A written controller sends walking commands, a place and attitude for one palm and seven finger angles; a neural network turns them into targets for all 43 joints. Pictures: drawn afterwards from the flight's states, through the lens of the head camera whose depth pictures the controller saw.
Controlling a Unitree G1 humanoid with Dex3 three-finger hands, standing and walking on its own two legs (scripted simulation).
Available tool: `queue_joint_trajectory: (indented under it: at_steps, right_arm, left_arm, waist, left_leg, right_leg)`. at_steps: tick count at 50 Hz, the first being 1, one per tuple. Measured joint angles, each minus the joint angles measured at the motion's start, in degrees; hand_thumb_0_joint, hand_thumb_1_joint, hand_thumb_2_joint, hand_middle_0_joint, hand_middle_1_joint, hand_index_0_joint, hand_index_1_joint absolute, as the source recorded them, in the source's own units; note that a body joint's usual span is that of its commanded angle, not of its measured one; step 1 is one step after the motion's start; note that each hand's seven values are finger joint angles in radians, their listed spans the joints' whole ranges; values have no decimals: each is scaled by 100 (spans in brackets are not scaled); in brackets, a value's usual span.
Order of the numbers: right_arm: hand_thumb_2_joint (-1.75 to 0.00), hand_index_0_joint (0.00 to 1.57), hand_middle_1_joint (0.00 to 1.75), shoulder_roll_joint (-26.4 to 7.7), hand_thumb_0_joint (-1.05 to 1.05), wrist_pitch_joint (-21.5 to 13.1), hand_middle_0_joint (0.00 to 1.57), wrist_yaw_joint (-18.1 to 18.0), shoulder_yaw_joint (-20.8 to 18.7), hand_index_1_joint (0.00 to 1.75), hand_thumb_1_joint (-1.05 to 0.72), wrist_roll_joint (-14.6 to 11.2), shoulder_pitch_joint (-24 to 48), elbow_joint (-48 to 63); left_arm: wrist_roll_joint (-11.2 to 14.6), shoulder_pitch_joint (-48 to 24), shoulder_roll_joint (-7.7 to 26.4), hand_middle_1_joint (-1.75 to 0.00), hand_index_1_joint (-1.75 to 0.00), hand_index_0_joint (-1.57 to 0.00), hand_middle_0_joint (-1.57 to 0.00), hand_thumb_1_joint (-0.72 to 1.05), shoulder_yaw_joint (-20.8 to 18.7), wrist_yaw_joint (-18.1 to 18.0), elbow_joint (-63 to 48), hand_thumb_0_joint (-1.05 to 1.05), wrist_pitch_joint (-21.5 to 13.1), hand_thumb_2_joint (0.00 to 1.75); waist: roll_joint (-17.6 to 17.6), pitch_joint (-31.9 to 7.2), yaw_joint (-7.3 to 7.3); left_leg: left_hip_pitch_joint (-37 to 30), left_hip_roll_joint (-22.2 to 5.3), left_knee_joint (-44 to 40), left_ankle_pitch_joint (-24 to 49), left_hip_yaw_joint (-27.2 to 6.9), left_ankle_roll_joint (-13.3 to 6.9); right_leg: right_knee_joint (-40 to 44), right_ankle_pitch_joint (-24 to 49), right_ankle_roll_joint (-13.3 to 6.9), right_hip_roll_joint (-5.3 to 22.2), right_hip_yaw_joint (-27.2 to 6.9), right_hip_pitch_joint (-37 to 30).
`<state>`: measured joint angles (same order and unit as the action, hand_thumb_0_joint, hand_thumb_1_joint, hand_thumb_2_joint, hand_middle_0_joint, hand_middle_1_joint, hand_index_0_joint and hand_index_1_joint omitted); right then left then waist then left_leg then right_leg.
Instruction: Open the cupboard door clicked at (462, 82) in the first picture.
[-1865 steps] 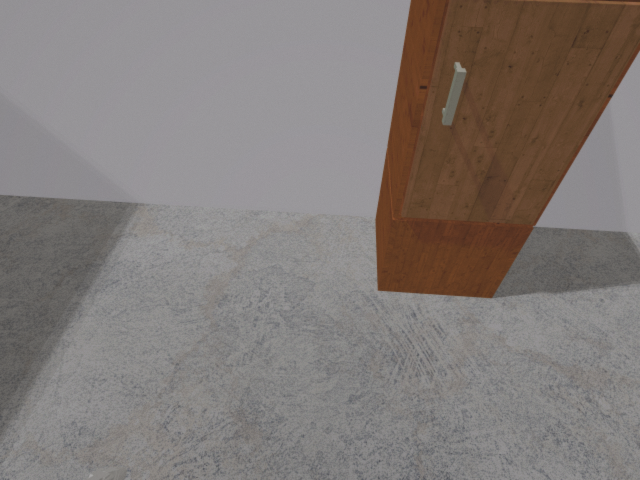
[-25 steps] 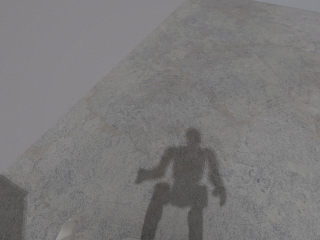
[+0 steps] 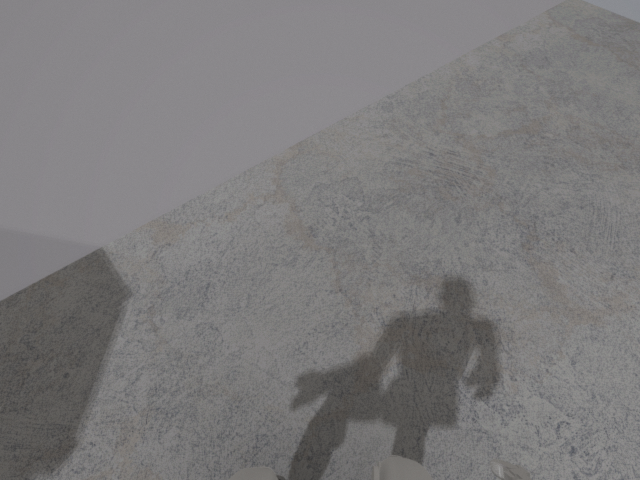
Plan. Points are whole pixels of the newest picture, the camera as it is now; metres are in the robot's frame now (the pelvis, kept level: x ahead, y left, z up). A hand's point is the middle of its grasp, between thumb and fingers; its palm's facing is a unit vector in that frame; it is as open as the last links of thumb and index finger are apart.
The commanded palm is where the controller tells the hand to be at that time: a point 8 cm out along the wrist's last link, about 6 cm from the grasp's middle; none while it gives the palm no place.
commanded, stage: turn to face it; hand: left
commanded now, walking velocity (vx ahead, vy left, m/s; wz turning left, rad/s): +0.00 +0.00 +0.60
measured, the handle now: out of the picture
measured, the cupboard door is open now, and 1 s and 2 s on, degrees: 48 48 48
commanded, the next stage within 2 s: none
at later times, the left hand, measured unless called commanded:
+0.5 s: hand out of the picture +0.01 +0.17 -0.18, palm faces +0.35 -0.91 -0.21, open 7.4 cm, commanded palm none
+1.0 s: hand out of the picture -0.03 +0.14 -0.16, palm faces +0.61 -0.76 -0.23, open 7.4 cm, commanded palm none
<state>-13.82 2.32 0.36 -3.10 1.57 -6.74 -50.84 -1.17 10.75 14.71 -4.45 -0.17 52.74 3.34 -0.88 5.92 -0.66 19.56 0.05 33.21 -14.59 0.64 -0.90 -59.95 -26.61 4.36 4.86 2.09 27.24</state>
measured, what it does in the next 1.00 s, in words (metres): steps on the spot, turning left: right foot, then left foot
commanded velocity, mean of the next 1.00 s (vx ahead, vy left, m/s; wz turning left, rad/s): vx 0.00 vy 0.00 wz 0.60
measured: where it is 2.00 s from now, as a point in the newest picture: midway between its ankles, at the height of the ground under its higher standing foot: outside the picture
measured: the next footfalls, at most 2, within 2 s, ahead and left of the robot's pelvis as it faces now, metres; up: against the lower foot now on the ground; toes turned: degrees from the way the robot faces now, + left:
right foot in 0.14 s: +0.06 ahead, -0.15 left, +0.00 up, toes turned +2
left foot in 0.46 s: +0.03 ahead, +0.09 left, +0.00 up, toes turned +23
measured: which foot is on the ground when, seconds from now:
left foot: down 0.00-0.14, up 0.16-0.44, down 0.46-0.76, up 0.78-1.00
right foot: up 0.00-0.12, down 0.14-0.46, up 0.48-0.74, down 0.76-1.00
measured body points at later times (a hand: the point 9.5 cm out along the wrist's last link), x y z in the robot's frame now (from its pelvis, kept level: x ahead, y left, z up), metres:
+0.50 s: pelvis +0.02 -0.03 -0.01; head +0.06 +0.00 +0.44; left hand -0.01 +0.22 -0.16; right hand +0.21 -0.24 -0.14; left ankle +0.00 +0.08 -0.73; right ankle +0.03 -0.16 -0.71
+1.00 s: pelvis +0.04 -0.06 +0.00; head +0.08 -0.02 +0.45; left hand -0.06 +0.18 -0.14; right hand +0.27 -0.21 -0.14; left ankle -0.03 +0.04 -0.70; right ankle +0.10 -0.17 -0.73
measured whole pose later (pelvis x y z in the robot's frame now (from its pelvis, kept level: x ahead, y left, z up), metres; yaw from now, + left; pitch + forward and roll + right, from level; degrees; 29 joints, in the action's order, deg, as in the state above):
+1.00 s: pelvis +0.04 -0.06 +0.00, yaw +39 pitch +0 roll +2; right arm -13.6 4.4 1.7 -4.1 0.6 -7.4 -52.4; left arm -1.9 12.0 11.6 -2.8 -0.6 50.8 0.6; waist -2.1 6.6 0.5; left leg 22.3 -0.4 44.9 -25.4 4.5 2.8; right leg -33.0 -18.6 2.1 8.9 10.3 13.7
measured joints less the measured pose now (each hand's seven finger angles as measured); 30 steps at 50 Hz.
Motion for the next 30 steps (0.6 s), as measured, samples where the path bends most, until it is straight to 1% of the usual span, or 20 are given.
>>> queue_joint_trajectory:
  at_steps: [4,6,7,8,9,10,11,12,13,15,18,20,21,22,23,24,25,26,28,30]
  right_arm:
    - [-90,20,30,17,1,82,20,21,-17,30,-90,17,-92,-52]
    - [-90,20,30,27,1,133,20,30,-43,30,-90,-1,-150,-62]
    - [-90,20,30,42,1,156,20,38,-62,30,-90,-25,-193,-50]
    - [-90,20,30,15,1,179,20,42,-99,30,-90,-42,-181,-70]
    - [-90,20,30,-25,1,207,20,48,-130,30,-90,-44,-164,-97]
    - [-90,20,30,-58,1,235,20,56,-156,30,-90,-41,-146,-131]
    - [-90,20,30,-77,1,257,20,67,-176,30,-91,-39,-129,-159]
    - [-90,20,30,-79,1,271,20,78,-183,30,-91,-40,-114,-179]
    - [-90,20,30,-67,1,275,20,87,-181,30,-91,-44,-104,-189]
    - [-90,20,30,-18,1,264,20,104,-155,30,-91,-61,-91,-196]
    - [-90,20,30,45,1,229,20,128,-94,30,-91,-89,-46,-197]
    - [-90,20,30,71,1,196,20,135,-58,30,-91,-100,1,-180]
    - [-90,20,30,79,1,173,20,140,-45,30,-91,-100,20,-161]
    - [-90,20,30,74,1,139,20,148,-32,30,-91,-93,26,-128]
    - [-90,20,30,44,1,85,20,153,-29,30,-91,-73,20,-81]
    - [-90,20,30,71,1,39,20,134,-40,30,-91,-58,54,-68]
    - [-90,20,30,103,1,5,20,113,-32,30,-91,-45,76,-59]
    - [-90,20,30,128,1,-21,20,84,-20,30,-91,-34,63,-42]
    - [-90,20,30,153,1,-35,20,22,-9,30,-91,-15,-10,-22]
    - [-90,20,30,148,1,-13,20,-8,-4,30,-91,1,-82,-47]
  left_arm:
    - [4,-82,-56,-30,-30,-20,-20,91,18,16,-159,1,-74,90]
    - [4,-66,-72,-30,-30,-20,-20,91,33,19,-250,0,-152,90]
    - [-16,-23,-54,-30,-30,-20,-20,91,40,13,-315,0,-215,90]
    - [-41,-39,-100,-30,-30,-20,-20,91,49,-11,-325,0,-257,90]
    - [-50,-53,-164,-30,-30,-20,-20,91,75,-32,-325,0,-276,90]
    - [-52,-44,-228,-30,-30,-20,-20,91,99,-50,-325,0,-284,90]
    - [-51,-18,-285,-30,-30,-20,-20,91,116,-70,-322,0,-279,90]
    - [-52,9,-330,-30,-30,-21,-20,90,130,-88,-309,0,-268,90]
    - [-54,35,-364,-30,-30,-21,-20,90,144,-98,-290,0,-263,90]
    - [-57,70,-406,-30,-30,-21,-20,90,170,-97,-250,0,-275,90]
    - [-65,107,-435,-30,-30,-21,-21,90,200,-70,-215,0,-322,90]
    - [-60,135,-425,-30,-30,-21,-21,90,196,-47,-190,0,-338,90]
    - [-51,156,-407,-30,-30,-21,-21,90,186,-35,-174,0,-339,90]
    - [-32,197,-381,-30,-30,-21,-21,90,171,-22,-165,0,-329,90]
    - [-6,243,-362,-30,-30,-21,-21,90,149,-6,-165,0,-299,90]
    - [8,210,-301,-30,-30,-21,-21,90,125,-8,-131,0,-232,90]
    - [4,161,-238,-30,-30,-21,-21,90,102,-27,-94,0,-146,90]
    - [2,107,-186,-30,-30,-21,-21,90,78,-48,-47,0,-75,90]
    - [8,-11,-119,-30,-30,-21,-21,90,32,-55,16,1,8,90]
    - [10,-107,-81,-30,-30,-21,-21,90,-2,-28,-13,1,26,90]
  waist:
    - [192,-69,49]
    - [249,-124,71]
    - [197,-187,64]
    - [248,-162,53]
    - [308,-117,67]
    - [341,-84,75]
    - [345,-63,84]
    - [324,-47,104]
    - [278,-34,128]
    - [142,-7,156]
    - [-39,49,125]
    - [-119,76,96]
    - [-151,79,90]
    - [-171,61,87]
    - [-128,9,91]
    - [-189,35,86]
    - [-238,68,69]
    - [-249,72,65]
    - [-192,41,79]
    - [-104,13,78]
  left_leg:
    - [26,2,-87,84,-311,104]
    - [132,34,58,27,-472,193]
    - [260,97,246,-126,-488,197]
    - [428,113,676,-589,-514,207]
    - [624,139,1293,-974,-509,204]
    - [808,153,1943,-1165,-451,214]
    - [949,141,2494,-1215,-357,239]
    - [1026,105,2858,-1209,-248,276]
    - [1038,61,3004,-1201,-135,319]
    - [892,-18,2729,-1230,83,390]
    - [496,-67,1728,-1248,321,410]
    - [217,-58,1021,-1064,432,377]
    - [58,-45,632,-854,479,349]
    - [-127,-41,200,-467,525,295]
    - [-194,-81,-38,102,460,124]
    - [-101,-39,139,126,425,5]
    - [-53,-11,293,-34,392,-58]
    - [-40,-1,346,-173,337,-79]
    - [-56,0,252,-230,176,-55]
    - [-101,-5,59,-96,11,11]
  right_leg:
    - [1133,199,-53,-161,-38,-306]
    - [2018,548,-96,-248,0,-681]
    - [2483,747,-203,-210,-24,-834]
    - [2431,848,-307,-207,37,-805]
    - [2340,819,-382,-184,135,-813]
    - [2332,777,-426,-148,219,-864]
    - [2389,760,-447,-109,288,-937]
    - [2481,769,-452,-66,352,-1022]
    - [2585,793,-451,-15,415,-1107]
    - [2761,844,-444,103,542,-1254]
    - [2832,825,-406,262,750,-1388]
    - [2722,729,-360,352,908,-1412]
    - [2603,648,-330,398,989,-1401]
    - [2405,531,-293,443,1059,-1348]
    - [2046,414,-230,455,1093,-1184]
    - [1506,19,-144,472,918,-963]
    - [945,-295,-94,412,671,-732]
    - [471,-431,-58,322,474,-519]
    - [-91,-351,-13,164,233,-195]
    - [-109,-139,-5,61,95,-54]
